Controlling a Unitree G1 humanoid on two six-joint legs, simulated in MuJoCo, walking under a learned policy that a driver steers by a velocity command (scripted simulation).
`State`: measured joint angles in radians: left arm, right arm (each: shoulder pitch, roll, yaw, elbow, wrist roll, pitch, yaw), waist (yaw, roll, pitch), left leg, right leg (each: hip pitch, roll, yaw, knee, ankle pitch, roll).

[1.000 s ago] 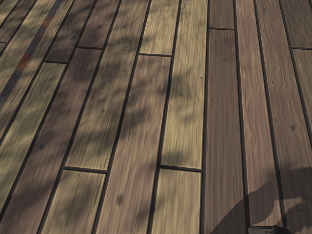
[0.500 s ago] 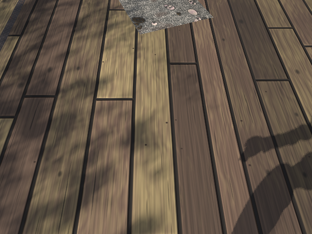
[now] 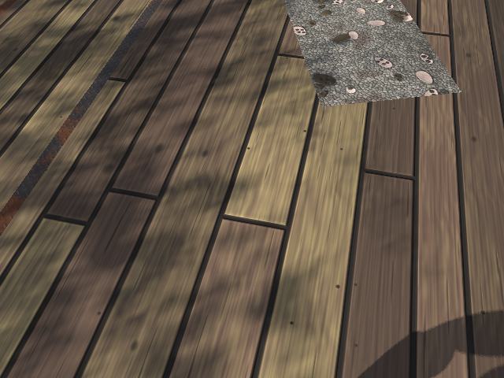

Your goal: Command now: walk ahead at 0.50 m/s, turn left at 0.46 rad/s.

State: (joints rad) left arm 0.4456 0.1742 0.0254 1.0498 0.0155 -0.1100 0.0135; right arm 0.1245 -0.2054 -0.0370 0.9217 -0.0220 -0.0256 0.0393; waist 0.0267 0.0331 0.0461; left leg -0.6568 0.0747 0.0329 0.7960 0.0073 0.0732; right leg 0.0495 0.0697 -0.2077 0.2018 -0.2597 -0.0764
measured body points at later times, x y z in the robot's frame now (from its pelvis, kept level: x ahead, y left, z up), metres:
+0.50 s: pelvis +0.26 +0.05 +0.00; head +0.29 +0.08 +0.45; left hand +0.36 +0.33 -0.11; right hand +0.32 -0.22 -0.12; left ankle +0.19 +0.07 -0.74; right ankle +0.45 -0.09 -0.67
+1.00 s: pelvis +0.50 +0.08 +0.00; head +0.54 +0.09 +0.45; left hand +0.40 +0.33 -0.12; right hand +0.75 -0.07 -0.12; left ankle +0.48 +0.22 -0.69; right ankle +0.56 +0.01 -0.74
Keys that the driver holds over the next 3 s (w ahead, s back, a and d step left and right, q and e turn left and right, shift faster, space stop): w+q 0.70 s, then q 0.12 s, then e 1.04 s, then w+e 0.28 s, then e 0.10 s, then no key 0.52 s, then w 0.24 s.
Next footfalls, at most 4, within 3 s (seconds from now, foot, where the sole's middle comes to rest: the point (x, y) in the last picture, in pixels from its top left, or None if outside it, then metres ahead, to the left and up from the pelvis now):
0.16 left None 0.23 0.08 -0.78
0.70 right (264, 335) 0.60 0.03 -0.78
1.14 left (183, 350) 0.55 0.24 -0.78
1.54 right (269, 351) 0.55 0.01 -0.78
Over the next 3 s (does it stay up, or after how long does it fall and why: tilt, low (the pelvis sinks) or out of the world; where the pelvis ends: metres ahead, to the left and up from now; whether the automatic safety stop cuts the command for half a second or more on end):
stays up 0.68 0.03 0.01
